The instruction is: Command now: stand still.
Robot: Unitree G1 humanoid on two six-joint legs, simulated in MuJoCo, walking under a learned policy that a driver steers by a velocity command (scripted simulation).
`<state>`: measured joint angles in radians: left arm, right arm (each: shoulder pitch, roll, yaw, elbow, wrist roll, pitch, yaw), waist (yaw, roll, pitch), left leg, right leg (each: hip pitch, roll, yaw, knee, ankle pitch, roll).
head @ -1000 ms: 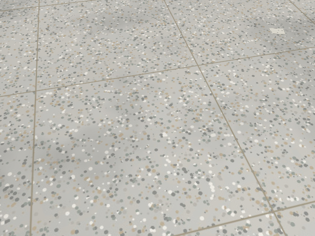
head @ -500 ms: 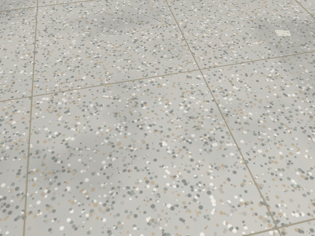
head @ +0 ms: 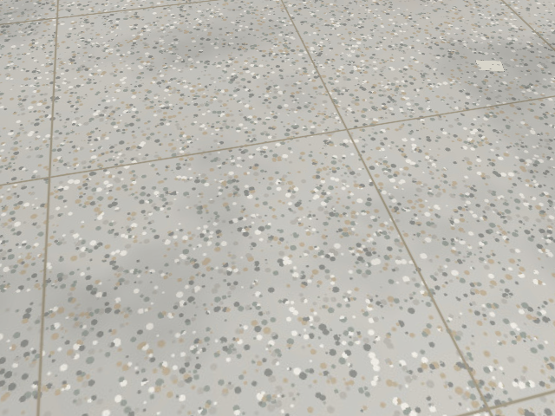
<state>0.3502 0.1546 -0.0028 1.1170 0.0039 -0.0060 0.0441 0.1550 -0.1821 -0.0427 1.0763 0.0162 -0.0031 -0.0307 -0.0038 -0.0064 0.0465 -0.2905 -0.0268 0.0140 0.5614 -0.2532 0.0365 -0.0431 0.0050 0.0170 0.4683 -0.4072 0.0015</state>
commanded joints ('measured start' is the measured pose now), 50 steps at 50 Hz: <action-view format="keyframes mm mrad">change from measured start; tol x16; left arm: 1 121 67 11 8 0 -3 3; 35 264 150 59 -29 -33 -59 10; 50 2 124 78 -180 -37 -105 -42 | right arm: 1 9 -90 -14 -25 -2 -2 -6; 38 -55 -58 0 -84 24 -103 31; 44 525 -225 -66 57 5 -114 45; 47 219 -106 -9 -25 -7 -129 52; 50 238 -77 11 -21 -15 -112 52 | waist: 1 5 7 2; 36 56 -180 194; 42 -129 -71 32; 44 -176 313 -113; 50 -3 65 39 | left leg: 1 160 56 -62 -65 300 47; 28 111 55 -81 -117 88 36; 32 -7 11 -48 -68 -410 50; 38 -333 66 5 209 -183 63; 41 91 -28 101 -26 -55 60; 42 279 -8 36 -46 -9 76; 44 556 401 -756 -399 -176 289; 50 234 228 -209 -436 136 143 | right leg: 1 -186 -10 -1 -85 217 -6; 28 -275 -17 0 -103 78 -23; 30 -278 -7 -3 -102 -114 -49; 34 -268 -144 203 -215 -397 -171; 37 -140 -343 424 -312 -245 -257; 42 -315 -135 111 32 332 -123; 43 -517 -2 -36 417 339 -46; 44 -684 72 29 718 -95 -39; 45 -766 -1 115 869 -67 -75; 50 -654 -140 28 714 230 -90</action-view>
